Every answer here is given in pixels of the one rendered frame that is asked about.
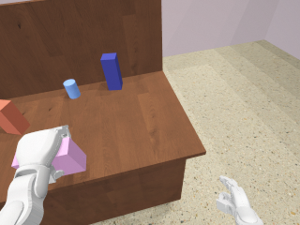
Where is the robot right hand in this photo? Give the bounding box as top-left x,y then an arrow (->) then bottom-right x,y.
216,175 -> 251,216

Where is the table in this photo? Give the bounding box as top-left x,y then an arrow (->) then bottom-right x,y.
0,0 -> 206,225

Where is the robot right forearm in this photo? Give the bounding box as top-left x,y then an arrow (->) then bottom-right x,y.
234,206 -> 263,225

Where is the robot left hand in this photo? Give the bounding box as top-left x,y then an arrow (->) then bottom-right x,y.
16,125 -> 71,184

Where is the robot left forearm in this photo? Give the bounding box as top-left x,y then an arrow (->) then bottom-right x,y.
0,164 -> 51,225

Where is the sponge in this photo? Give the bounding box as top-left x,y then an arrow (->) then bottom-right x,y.
11,137 -> 87,176

